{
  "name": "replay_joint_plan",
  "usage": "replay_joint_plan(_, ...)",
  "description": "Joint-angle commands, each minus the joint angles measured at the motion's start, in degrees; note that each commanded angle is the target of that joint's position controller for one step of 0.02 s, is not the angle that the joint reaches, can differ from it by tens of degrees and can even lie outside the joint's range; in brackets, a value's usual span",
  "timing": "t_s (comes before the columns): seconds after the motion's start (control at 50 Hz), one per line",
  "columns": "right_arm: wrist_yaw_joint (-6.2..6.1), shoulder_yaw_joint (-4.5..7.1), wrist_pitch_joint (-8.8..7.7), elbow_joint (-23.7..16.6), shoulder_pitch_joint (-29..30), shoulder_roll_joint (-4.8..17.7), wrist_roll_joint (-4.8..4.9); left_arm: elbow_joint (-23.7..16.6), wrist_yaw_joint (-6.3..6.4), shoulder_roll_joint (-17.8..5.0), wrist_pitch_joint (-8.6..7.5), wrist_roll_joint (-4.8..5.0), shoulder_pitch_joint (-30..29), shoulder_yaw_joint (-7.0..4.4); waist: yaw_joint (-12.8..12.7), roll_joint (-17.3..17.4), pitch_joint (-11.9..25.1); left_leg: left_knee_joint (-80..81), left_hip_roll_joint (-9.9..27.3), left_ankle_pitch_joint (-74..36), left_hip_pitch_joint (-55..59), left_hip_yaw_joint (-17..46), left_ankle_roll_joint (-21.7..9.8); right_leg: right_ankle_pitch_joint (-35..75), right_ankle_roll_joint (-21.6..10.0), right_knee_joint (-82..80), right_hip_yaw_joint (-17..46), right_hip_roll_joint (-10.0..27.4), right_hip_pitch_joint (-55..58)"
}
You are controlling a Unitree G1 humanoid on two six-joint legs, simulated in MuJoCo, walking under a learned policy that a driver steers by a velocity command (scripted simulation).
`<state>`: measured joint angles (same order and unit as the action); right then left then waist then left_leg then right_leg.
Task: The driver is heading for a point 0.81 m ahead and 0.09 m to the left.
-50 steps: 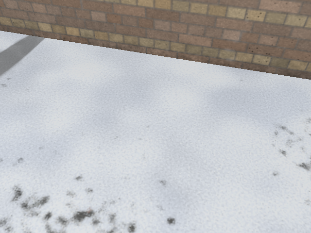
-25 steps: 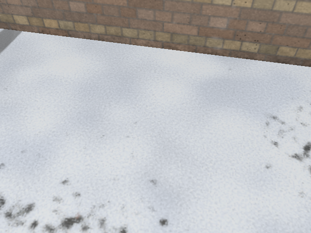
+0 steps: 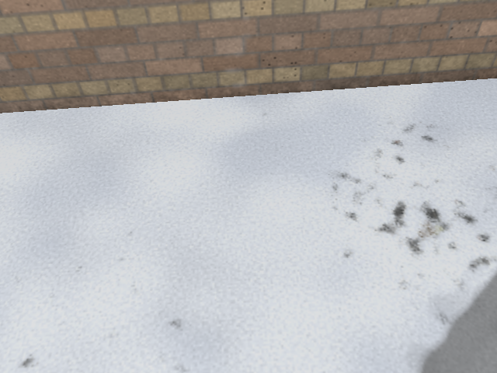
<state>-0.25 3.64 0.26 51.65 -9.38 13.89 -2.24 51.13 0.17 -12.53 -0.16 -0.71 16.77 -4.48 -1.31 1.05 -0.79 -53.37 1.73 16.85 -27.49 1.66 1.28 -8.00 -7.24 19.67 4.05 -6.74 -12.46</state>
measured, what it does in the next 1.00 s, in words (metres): walks ahead: left foot, then right foot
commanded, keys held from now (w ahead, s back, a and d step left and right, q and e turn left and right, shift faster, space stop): w+e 0.02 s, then w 0.98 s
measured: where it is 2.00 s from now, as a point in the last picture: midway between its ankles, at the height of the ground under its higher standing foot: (285, 272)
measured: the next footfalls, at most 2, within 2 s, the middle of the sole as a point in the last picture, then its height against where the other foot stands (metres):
left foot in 0.36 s outside the picture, level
right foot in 0.84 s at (301, 359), level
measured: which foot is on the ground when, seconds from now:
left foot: up 0.00-0.34, down 0.36-0.86, up 0.88-1.00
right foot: down 0.00-0.36, up 0.38-0.82, down 0.84-1.00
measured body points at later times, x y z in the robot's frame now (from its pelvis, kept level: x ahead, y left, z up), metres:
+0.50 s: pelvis +0.19 +0.06 +0.00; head +0.20 +0.08 +0.45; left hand +0.25 +0.32 -0.15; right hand +0.25 -0.21 -0.12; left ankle +0.18 +0.15 -0.75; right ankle +0.11 -0.05 -0.68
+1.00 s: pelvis +0.46 +0.00 -0.01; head +0.49 -0.01 +0.44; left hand +0.58 +0.25 -0.14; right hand +0.47 -0.25 -0.15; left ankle +0.39 +0.14 -0.66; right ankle +0.49 -0.05 -0.75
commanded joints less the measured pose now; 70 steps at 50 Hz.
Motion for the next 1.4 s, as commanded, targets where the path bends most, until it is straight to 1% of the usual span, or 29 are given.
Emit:
replay_joint_plan(0.02, 0.24, 1.05, -1.0, -4.5, 3.6, 4.7, 0.07, -2.4, -0.05, -9.5, -1.18, -0.08, 3.6, -2.09, -1.2, -5.8, -0.2, 4.0, 0.1, -2.1, -9.4, 0.7, 1.2, -20.2, -7.4, -12.1, 22.1, 15.8, 7.1)
replay_joint_plan(0.26, 1.44, 0.0, -3.36, -9.6, 10.1, 4.2, 0.67, -0.9, -0.33, -9.9, -3.71, -0.62, 8.8, -1.78, -3.9, -6.3, -2.5, 18.6, -0.3, -2.5, -3.8, -1.6, -1.4, -14.9, -7.7, -9.8, 21.4, 16.7, 6.7)
replay_joint_plan(0.3, 1.38, -0.1, -3.81, -9.9, 8.1, 4.0, 0.91, -1.1, -0.39, -10.3, -3.94, -0.54, 7.8, -1.79, -2.4, -6.4, -2.7, 22.8, -1.2, -2.2, 3.0, -2.5, -2.5, -11.7, -6.7, -7.9, 20.7, 16.4, 3.6)
replay_joint_plan(0.34, 0.76, 0.24, -4.53, -7.9, 0.3, 4.2, 0.71, -1.4, -0.27, -9.9, -4.15, -0.04, 6.0, -1.55, 2.1, -4.3, -1.3, 29.9, -3.0, -4.8, 18.6, -3.5, -3.4, -3.4, -4.1, -1.9, 17.9, 13.4, -3.2)
replay_joint_plan(0.36, -0.01, 1.09, -5.2, -6.2, -6.7, 6.7, 0.36, -2.0, -0.24, -8.2, -4.77, 0.07, 5.0, -0.96, 5.4, -1.1, 2.3, 31.5, 0.5, -2.7, 29.8, 1.0, -4.6, 1.0, -2.1, 6.5, 14.2, 10.1, -8.1)
replay_joint_plan(0.38, -0.79, 2.27, -5.58, -5.5, -14.9, 12.3, -0.71, -3.9, -0.43, -3.9, -5.35, 0.85, 3.8, 0.33, 8.7, 9.4, 7.6, 38.2, 14.1, 11.6, 40.4, 18.9, -8.3, -5.6, 0.8, 24.3, 5.5, 4.0, -16.5)
replay_joint_plan(0.4, -0.61, 3.41, -5.01, -3.5, -17.5, 16.3, -0.29, -4.2, -0.41, -5.3, -5.2, 0.3, 5.7, 0.04, 6.7, 14.1, 5.3, 44.2, 21.7, 20.6, 40.5, 37.4, -13.3, -22.1, 1.7, 34.9, 0.3, -0.9, -28.2)
replay_joint_plan(0.42, -0.1, 2.57, -4.68, -4.2, -14.0, 11.5, 0.28, -3.5, -0.46, -8.1, -4.61, -1.22, 4.9, -0.45, 4.2, 5.2, -0.4, 43.1, 20.4, 23.4, 34.8, 35.2, -14.1, -18.7, 1.0, 41.5, 2.4, 3.9, -30.5)
replay_joint_plan(0.44, 0.45, 1.58, -4.78, -5.3, -9.9, 7.8, 0.85, -3.3, -1.27, -7.4, -4.54, -1.55, 3.2, -0.28, 2.7, 1.4, -3.1, 43.5, 17.4, 18.1, 30.2, 28.8, -13.2, -13.8, 1.1, 42.3, 2.1, 6.3, -29.9)
replay_joint_plan(0.5, 0.78, 0.27, -5.77, -4.9, -8.9, 4.2, 0.86, -3.2, -2.52, -6.0, -3.61, -2.01, 1.1, 0.22, 1.2, 3.5, -2.5, 45.1, 10.6, -4.7, 26.8, 14.9, -10.8, -6.8, 3.3, 40.7, -1.3, 9.3, -26.9)
replay_joint_plan(0.58, 0.89, 0.13, -6.51, -1.6, -15.2, 4.5, 1.89, -5.5, -2.98, -4.6, -2.78, -2.07, -5.4, 0.91, 1.6, 3.5, -1.5, 43.7, 8.8, -30.9, 28.9, 7.3, -11.5, -2.9, 5.5, 39.7, -5.3, 10.1, -30.3)
replay_joint_plan(0.66, 0.69, -0.33, -6.32, 0.1, -17.6, 4.2, 1.84, -9.0, -3.33, -2.6, -2.7, -1.47, -15.7, 2.41, 3.2, 4.2, -3.8, 44.5, 6.0, -37.4, 26.1, 2.4, -10.5, 4.0, 6.0, 25.7, -8.7, 9.1, -26.7)
replay_joint_plan(0.72, 0.28, -0.28, -6.37, 1.4, -19.4, 5.5, 1.7, -10.4, -3.15, -2.6, -2.77, -0.97, -20.2, 2.95, 4.0, 4.6, -4.6, 45.1, 7.5, -39.7, 27.2, 2.2, -10.1, 6.8, 4.3, 16.2, -10.0, 7.6, -21.0)
replay_joint_plan(0.78, -0.23, -0.24, -6.21, 2.3, -18.5, 6.8, 1.54, -9.5, -2.11, -4.7, -2.99, -1.06, -17.0, 2.33, 1.2, 4.8, -2.5, 38.9, 9.6, -54.5, 31.9, 1.4, -9.4, 3.3, 1.3, 12.5, -10.0, 5.1, -13.9)
replay_joint_plan(0.82, -0.52, -0.1, -5.51, 2.7, -17.5, 7.7, 1.32, -5.2, -1.05, -7.1, -3.57, -1.23, -4.3, 1.14, -4.4, 4.2, 4.4, 23.3, 8.6, -61.5, 32.4, -0.1, -8.0, 2.1, -1.3, 8.4, -10.2, 2.5, 0.3)
replay_joint_plan(0.84, -0.46, -0.34, -5.3, 2.2, -17.5, 7.2, 1.61, -2.9, -0.4, -9.4, -4.1, -2.21, 4.0, 0.27, -7.7, 3.0, 9.2, 11.0, 7.0, -50.1, 23.9, -1.0, -7.5, 2.1, -3.2, 7.8, -5.8, 7.3, 13.8)
replay_joint_plan(0.86, -0.09, -1.42, -5.21, 0.0, -20.6, 2.5, 2.57, -2.4, 0.26, -14.9, -4.23, -3.62, 10.7, -1.04, -7.3, -7.1, 17.5, -9.3, 1.4, -20.8, 9.3, -4.5, -6.2, -2.9, -7.4, 7.6, 14.6, 24.0, 28.7)
replay_joint_plan(0.88, -0.09, -0.81, -4.88, 1.1, -25.1, 3.0, 3.31, -1.9, -0.41, -14.7, -3.45, -1.74, 9.4, -1.36, -4.6, -13.4, 22.4, -23.9, -6.8, 13.1, -2.7, -0.8, -5.6, -2.9, -13.4, -0.6, 37.4, 32.0, 33.1)
replay_joint_plan(0.9, -0.28, 0.08, -4.62, 0.2, -19.3, 6.6, 1.84, -2.7, -0.75, -11.6, -3.1, -0.09, 3.1, -0.84, -2.8, -5.5, 12.3, -24.5, -2.3, 8.0, -7.5, 2.3, -6.4, -7.2, -11.3, -2.5, 29.7, 28.4, 24.8)
replay_joint_plan(0.94, 0.39, -0.34, -4.91, -1.0, -13.5, 4.3, 1.46, -2.7, -0.92, -6.1, -3.91, -0.32, -3.1, 0.68, 0.1, -2.4, 0.7, -17.7, 1.7, 1.8, -5.7, 1.4, -6.4, -1.2, -7.9, -7.3, 16.5, 23.0, 9.5)
replay_joint_plan(1.0, 1.5, -0.6, -2.9, -0.2, -14.8, 2.2, -0.09, -0.4, -0.63, -5.0, -5.35, -0.15, -1.3, 1.18, 3.1, -3.6, -0.7, -11.9, 3.3, -0.1, -0.2, 0.3, -4.8, 7.0, -5.7, -10.4, 8.3, 18.8, 2.2)
replay_joint_plan(1.06, 2.2, -0.46, -1.94, -1.4, -10.2, 2.2, 0.17, 1.2, -0.66, -6.7, -6.27, 0.1, 1.4, 0.76, 3.1, -3.6, -2.5, -8.1, 4.4, -5.1, -5.4, -0.7, -3.8, 8.1, -5.3, -13.6, 3.3, 18.0, 3.2)
replay_joint_plan(1.12, 2.42, -0.45, -1.89, -3.6, -2.8, 2.4, 0.85, 2.5, -0.52, -6.2, -6.3, -0.13, 4.5, 1.07, 1.4, -3.5, -4.6, -1.8, 3.9, -11.9, -10.5, -0.2, -3.4, 11.8, -3.1, -14.7, -1.7, 16.7, 5.4)
replay_joint_plan(1.24, 2.84, -1.71, -2.46, -7.0, 7.7, 0.9, 0.87, 4.7, 0.5, -5.9, -6.49, -0.16, 9.1, 1.83, -1.5, -3.8, -5.6, 13.5, 1.3, -19.8, -9.4, -5.4, -4.7, 23.6, 0.0, -13.3, -9.3, 17.2, 12.2)
replay_joint_plan(1.28, 2.67, -2.14, -2.88, -7.6, 9.2, 0.1, 0.41, 6.3, 1.03, -5.5, -6.04, -0.36, 11.2, 2.3, -1.8, -3.3, -6.2, 18.2, -0.6, -17.5, -7.3, -7.7, -5.7, 36.4, 0.2, -9.2, -10.7, 17.7, 15.4)
replay_joint_plan(1.34, 1.59, -1.62, -3.82, -4.2, -0.4, 1.5, -0.22, 7.2, 2.06, -7.3, -5.47, -0.37, 10.0, 2.23, 2.2, -6.7, -0.9, 20.7, -5.9, -11.4, 3.4, -9.5, -8.2, 59.3, 1.3, 4.1, -10.9, 18.1, 18.7)
replay_joint_plan(1.36, 1.14, -1.03, -4.5, -1.8, -7.3, 2.8, -0.45, 7.2, 2.12, -7.9, -5.2, -0.22, 8.9, 2.19, 5.2, -6.8, 2.4, 24.9, -6.5, -13.9, 10.3, -8.2, -9.4, 56.8, 1.5, 12.4, -10.7, 17.5, 18.2)
replay_joint_plan(1.38, 0.72, -0.46, -5.33, 0.3, -13.5, 4.5, -1.39, 6.8, 1.97, -8.0, -5.16, 0.7, 7.4, 2.33, 8.7, -5.5, 5.6, 30.2, -3.2, -26.0, 21.2, -5.5, -11.0, 45.2, 2.3, 22.9, -11.8, 15.7, 12.0)
replay_joint_plan(1.4, 0.25, 0.97, -5.45, 1.7, -19.8, 10.6, -2.24, 4.5, 1.81, -4.8, -5.47, 1.39, 9.1, 3.19, 9.0, 3.5, 13.8, 21.8, 12.6, -59.7, 38.9, 7.7, -15.6, 9.3, 3.8, 42.4, -13.7, 10.6, -2.0)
